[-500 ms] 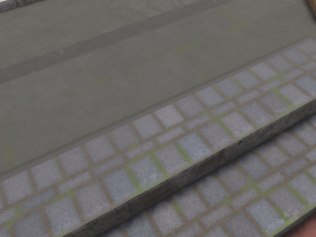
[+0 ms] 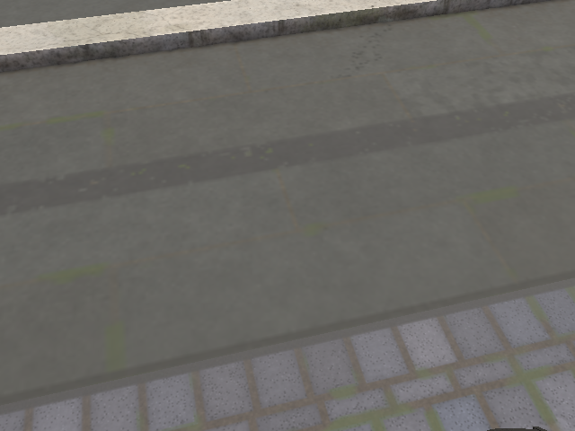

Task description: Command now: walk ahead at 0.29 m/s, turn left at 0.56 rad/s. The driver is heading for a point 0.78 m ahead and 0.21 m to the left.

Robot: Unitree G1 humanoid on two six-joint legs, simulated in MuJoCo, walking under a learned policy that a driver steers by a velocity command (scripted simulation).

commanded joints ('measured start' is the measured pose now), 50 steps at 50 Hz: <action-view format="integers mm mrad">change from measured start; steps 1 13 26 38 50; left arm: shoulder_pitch -93 -184 -413 -39 29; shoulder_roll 32 -14 -82 11 193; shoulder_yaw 9 -27 -72 23 75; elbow -170 -331 -553 -251 -174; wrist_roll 1 4 -2 1 -44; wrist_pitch -48 10 10 -33 -36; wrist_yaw -15 22 7 34 35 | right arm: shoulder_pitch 152 255 229 198 53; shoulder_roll -83 -116 -153 -4 -36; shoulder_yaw -35 -47 -71 -26 -17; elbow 28 25 -8 -40 -68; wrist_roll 22 11 73 38 56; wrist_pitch -30 57 137 36 -16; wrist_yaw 2 -86 -142 -8 -6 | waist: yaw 0 -10 21 -30 17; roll -38 110 178 -71 -203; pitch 22 -141 -22 83 49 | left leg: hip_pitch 352 589 564 -60 205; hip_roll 261 179 197 -17 136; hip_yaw -652 -521 -589 -204 -61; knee -631 -571 -763 687 -233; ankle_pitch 397 843 936 170 236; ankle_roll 137 51 40 -66 -146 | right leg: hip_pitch -522 -787 -512 -175 -48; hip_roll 22 34 47 -175 -220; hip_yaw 68 -37 -126 268 92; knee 484 549 -149 -855 -1160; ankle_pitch -42 68 -281 -417 -171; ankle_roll -38 94 36 -187 -214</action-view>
